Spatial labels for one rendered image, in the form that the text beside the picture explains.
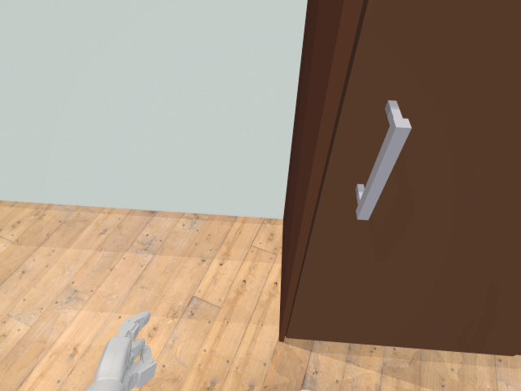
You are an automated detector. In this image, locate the handle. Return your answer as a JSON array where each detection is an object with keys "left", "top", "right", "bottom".
[{"left": 356, "top": 100, "right": 412, "bottom": 220}]

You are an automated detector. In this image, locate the robot left hand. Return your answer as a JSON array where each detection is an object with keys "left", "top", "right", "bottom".
[{"left": 94, "top": 311, "right": 157, "bottom": 391}]

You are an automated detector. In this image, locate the wardrobe door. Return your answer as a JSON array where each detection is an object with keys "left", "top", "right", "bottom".
[{"left": 286, "top": 0, "right": 521, "bottom": 356}]

